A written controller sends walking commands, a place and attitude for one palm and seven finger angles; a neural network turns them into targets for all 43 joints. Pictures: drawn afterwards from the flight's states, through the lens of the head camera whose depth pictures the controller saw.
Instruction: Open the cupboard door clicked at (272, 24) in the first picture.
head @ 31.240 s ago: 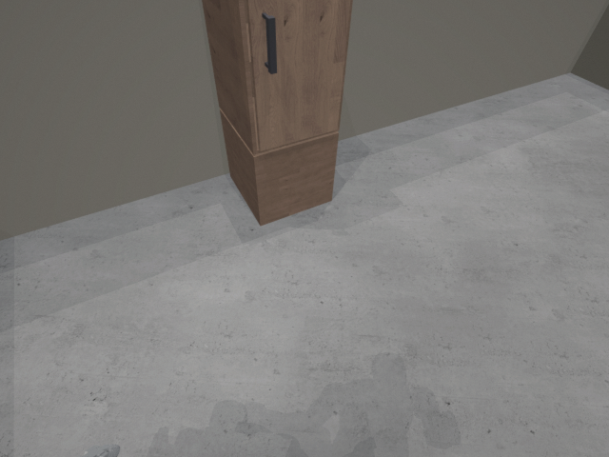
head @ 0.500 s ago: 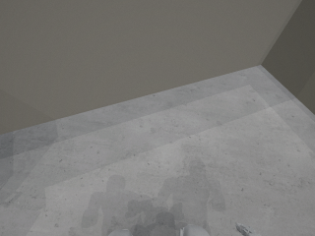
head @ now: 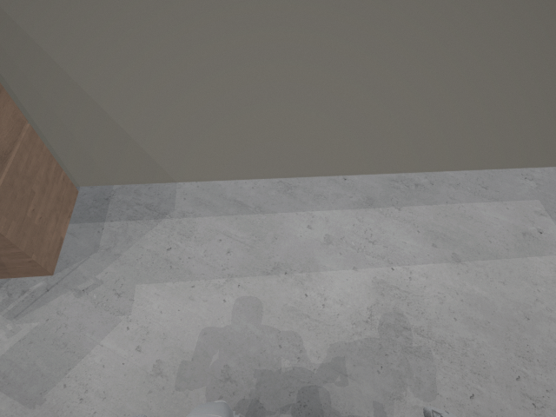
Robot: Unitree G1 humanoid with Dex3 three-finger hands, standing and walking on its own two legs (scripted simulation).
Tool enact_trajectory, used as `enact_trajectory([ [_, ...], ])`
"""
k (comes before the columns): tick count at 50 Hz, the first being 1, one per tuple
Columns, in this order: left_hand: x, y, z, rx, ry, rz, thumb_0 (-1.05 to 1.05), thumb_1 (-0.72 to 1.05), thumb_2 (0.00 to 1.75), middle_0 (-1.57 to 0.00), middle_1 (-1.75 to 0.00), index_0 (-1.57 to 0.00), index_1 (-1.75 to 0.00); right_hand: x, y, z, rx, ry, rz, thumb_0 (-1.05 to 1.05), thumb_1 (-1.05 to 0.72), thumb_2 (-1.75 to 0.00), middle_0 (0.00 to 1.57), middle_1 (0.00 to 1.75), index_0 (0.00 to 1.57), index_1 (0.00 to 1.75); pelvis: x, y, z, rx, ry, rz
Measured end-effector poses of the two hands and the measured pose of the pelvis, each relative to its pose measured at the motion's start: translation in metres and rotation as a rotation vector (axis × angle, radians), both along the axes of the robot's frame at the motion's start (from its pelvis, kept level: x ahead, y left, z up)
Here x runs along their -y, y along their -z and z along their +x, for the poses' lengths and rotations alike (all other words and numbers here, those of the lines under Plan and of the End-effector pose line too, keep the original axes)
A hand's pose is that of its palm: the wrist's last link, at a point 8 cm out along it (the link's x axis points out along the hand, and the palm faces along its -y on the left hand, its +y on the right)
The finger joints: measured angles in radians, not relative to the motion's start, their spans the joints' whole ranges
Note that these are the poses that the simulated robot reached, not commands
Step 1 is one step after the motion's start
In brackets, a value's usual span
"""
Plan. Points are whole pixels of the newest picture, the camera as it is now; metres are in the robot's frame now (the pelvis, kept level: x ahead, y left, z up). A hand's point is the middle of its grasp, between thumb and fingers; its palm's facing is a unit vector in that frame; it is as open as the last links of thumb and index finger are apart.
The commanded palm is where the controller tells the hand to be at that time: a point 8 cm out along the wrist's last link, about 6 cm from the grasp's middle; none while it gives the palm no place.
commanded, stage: turn to face it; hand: left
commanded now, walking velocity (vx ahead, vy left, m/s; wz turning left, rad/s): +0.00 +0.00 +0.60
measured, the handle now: out of the picture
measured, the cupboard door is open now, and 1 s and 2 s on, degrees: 48 48 48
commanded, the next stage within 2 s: take the last steps up to it in 1.50 s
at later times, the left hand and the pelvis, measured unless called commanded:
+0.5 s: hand out of the picture +0.06 +0.20 -0.15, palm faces +0.28 -0.92 -0.28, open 7.4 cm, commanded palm none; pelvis +0.01 -0.02 +0.00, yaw +17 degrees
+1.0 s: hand out of the picture -0.01 +0.23 -0.16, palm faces +0.57 -0.78 -0.26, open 7.4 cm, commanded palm none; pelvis +0.03 -0.01 +0.01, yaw +35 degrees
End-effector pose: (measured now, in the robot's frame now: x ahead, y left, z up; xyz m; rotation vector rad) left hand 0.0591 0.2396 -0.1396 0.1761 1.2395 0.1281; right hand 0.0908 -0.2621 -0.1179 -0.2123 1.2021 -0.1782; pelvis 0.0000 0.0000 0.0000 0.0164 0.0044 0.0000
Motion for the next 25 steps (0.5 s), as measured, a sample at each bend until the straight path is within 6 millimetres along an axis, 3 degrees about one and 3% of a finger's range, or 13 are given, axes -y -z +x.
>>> enact_trajectory([
  [4,-0.022,0.016,-0.017,-0.048,-0.069,0.001,0.01,0.9,0.9,-0.2,-0.3,-0.2,-0.3,-0.015,-0.002,0.026,0.057,-0.078,-0.036,0.0,-0.91,-0.9,0.2,0.3,0.2,0.3,-0.01,0.009,0.0,-0.006,-0.042,-0.017],
  [12,-0.039,-0.007,-0.011,0.014,-0.152,0.032,0.01,0.91,0.9,-0.19,-0.3,-0.2,-0.3,-0.027,-0.011,0.03,0.012,-0.152,-0.036,0.0,-0.9,-0.9,0.21,0.3,0.2,0.3,-0.007,-0.007,0.002,-0.017,-0.128,-0.044],
  [20,-0.024,-0.022,-0.002,0.116,-0.215,0.092,0.01,0.9,0.9,-0.19,-0.3,-0.2,-0.3,-0.011,0.011,0.037,-0.051,-0.198,0.014,0.0,-0.9,-0.9,0.21,0.3,0.21,0.3,0.019,0.0,0.011,-0.031,-0.24,-0.025],
  [25,-0.006,-0.026,-0.025,0.093,-0.273,0.095,0.01,0.9,0.9,-0.2,-0.3,-0.2,-0.3,-0.005,0.015,0.058,-0.063,-0.245,0.021,0.0,-0.9,-0.9,0.21,0.3,0.2,0.3,0.024,-0.002,0.013,-0.003,-0.305,-0.016],
])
